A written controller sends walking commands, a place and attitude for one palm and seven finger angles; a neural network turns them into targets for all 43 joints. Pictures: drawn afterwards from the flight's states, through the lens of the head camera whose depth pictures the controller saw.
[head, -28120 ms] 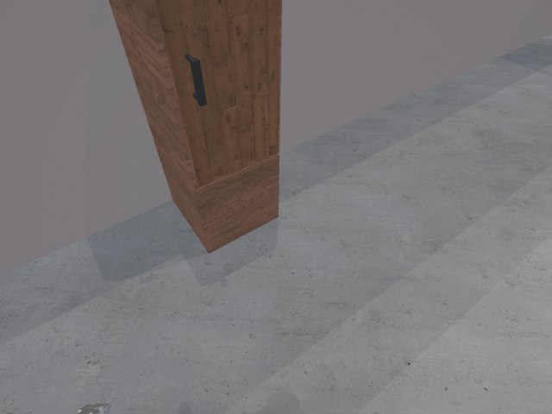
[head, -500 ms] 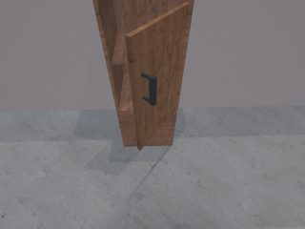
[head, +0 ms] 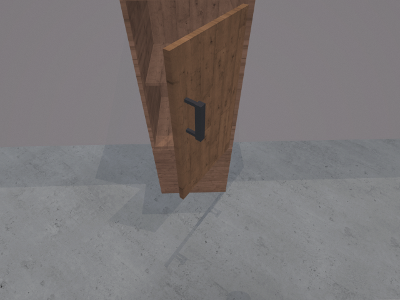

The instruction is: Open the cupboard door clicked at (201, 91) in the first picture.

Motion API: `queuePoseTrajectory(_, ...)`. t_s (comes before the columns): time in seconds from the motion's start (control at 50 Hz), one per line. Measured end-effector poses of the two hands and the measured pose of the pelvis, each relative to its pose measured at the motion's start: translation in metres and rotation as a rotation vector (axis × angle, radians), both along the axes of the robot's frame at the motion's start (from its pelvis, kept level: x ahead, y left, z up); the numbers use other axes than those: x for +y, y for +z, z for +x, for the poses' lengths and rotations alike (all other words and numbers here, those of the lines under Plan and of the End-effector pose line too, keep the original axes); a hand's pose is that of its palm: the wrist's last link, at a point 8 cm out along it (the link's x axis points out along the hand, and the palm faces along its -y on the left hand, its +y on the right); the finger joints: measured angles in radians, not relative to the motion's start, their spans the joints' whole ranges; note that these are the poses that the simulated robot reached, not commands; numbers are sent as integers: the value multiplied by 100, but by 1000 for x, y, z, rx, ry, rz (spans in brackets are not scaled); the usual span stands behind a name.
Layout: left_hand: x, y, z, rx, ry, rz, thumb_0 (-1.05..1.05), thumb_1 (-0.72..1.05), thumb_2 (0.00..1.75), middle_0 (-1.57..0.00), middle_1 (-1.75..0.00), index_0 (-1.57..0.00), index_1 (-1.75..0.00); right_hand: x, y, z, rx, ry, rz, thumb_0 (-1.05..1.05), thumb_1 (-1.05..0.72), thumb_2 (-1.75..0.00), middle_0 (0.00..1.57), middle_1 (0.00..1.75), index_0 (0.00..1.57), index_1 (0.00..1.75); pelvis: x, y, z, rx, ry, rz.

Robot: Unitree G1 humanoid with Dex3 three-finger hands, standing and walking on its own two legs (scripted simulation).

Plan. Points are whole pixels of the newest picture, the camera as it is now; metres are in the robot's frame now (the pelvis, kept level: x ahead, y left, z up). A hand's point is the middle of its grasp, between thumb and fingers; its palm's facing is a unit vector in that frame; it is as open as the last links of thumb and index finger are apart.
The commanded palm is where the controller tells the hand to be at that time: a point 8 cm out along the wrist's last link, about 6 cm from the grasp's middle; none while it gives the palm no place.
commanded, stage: look to check the result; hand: left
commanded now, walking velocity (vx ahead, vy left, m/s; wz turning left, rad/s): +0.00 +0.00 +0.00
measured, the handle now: (194, 119) +0.55 +0.05 +0.04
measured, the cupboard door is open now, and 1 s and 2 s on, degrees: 52 52 52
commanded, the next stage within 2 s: walk to a spot facing it in 0.30 s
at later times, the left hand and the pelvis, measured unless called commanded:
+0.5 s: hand out of the picture +0.00 +0.16 -0.18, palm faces +0.05 -0.98 -0.17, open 7.3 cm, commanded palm none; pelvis +0.01 -0.01 +0.00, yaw +0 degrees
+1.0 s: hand out of the picture +0.09 +0.16 -0.17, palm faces -0.16 -0.94 -0.31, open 7.3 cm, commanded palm none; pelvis -0.01 -0.04 -0.01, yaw -15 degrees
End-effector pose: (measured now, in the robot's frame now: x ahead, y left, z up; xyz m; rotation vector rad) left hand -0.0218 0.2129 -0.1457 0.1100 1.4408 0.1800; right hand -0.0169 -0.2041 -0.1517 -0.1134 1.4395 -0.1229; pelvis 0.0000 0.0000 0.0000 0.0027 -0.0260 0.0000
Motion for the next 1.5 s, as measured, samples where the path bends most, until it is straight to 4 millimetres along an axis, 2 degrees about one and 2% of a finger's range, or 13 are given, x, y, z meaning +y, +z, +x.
queuePoseTrajectory(0.18,-3,0,8,-15,-6,-4,0,91,90,-20,-30,-20,-30,-5,1,7,-7,7,-7,0,-91,-90,20,30,19,30,-2,1,3,-3,0,1)
queuePoseTrajectory(0.48,-8,-1,12,-14,-9,-11,0,91,90,-20,-30,-20,-30,-10,3,6,10,3,-16,0,-91,-90,20,30,19,30,-6,1,6,-3,-4,0)
queuePoseTrajectory(0.58,-4,-3,13,11,-22,-11,0,91,90,-20,-30,-20,-30,-13,0,4,5,-40,-28,0,-91,-90,20,30,20,30,-6,-2,3,4,-41,-3)
queuePoseTrajectory(0.66,3,-6,21,24,-52,-6,0,91,90,-20,-30,-20,-30,-19,-1,4,-16,-86,-50,0,-91,-90,20,30,20,30,-5,-6,0,14,-80,-1)
queuePoseTrajectory(0.78,14,-4,54,-16,-122,39,0,91,90,-20,-30,-20,-30,-37,-6,2,-58,-136,-76,0,-91,-90,20,30,20,30,-10,-11,-3,24,-146,22)
queuePoseTrajectory(0.9,5,4,100,-130,-206,104,0,91,90,-20,-30,-20,-30,-70,-19,5,-93,-178,-75,0,-91,-90,20,30,20,30,-31,-20,-2,30,-204,26)
queuePoseTrajectory(1.04,-13,17,119,-138,-287,113,0,91,90,-20,-30,-20,-30,-100,1,34,-187,-231,-108,1,-91,-90,20,30,20,30,-40,-6,-5,32,-284,38)
queuePoseTrajectory(1.16,-21,18,130,-116,-358,80,0,91,90,-20,-30,-20,-30,-108,19,58,-291,-280,-138,1,-91,-90,20,30,19,30,-37,-1,1,41,-361,42)
queuePoseTrajectory(1.28,-16,9,151,-112,-409,48,0,91,90,-21,-30,-20,-30,-99,31,67,-335,-320,-172,0,-91,-90,20,30,19,30,-24,-2,11,50,-430,36)
queuePoseTrajectory(1.34,-9,-1,168,-113,-440,35,0,91,90,-21,-30,-20,-30,-89,32,62,-348,-347,-203,0,-91,-90,20,30,20,30,-14,-8,19,62,-464,16)
queuePoseTrajectory(1.38,-5,-8,183,-120,-465,24,0,91,90,-21,-30,-20,-30,-82,30,52,-336,-356,-226,0,-91,-90,20,30,20,30,-8,-12,22,63,-482,3)
queuePoseTrajectory(1.5,-18,1,230,-172,-575,6,0,91,90,-20,-30,-20,-30,-57,33,-8,-205,-427,-219,0,-91,-90,20,30,20,30,-7,-3,23,49,-568,-14)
